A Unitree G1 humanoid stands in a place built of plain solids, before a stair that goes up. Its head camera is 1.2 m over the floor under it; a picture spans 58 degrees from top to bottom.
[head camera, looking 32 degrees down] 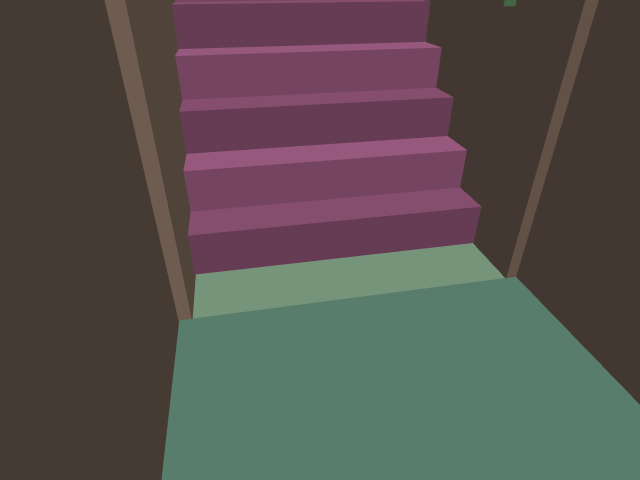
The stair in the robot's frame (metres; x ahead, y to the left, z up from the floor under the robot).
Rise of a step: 0.21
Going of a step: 0.22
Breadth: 1.40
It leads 11 degrees to the left of straight ahead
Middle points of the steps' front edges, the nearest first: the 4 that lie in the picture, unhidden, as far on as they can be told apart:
1.76 -0.11 0.21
1.98 -0.06 0.42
2.20 -0.02 0.63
2.42 0.02 0.84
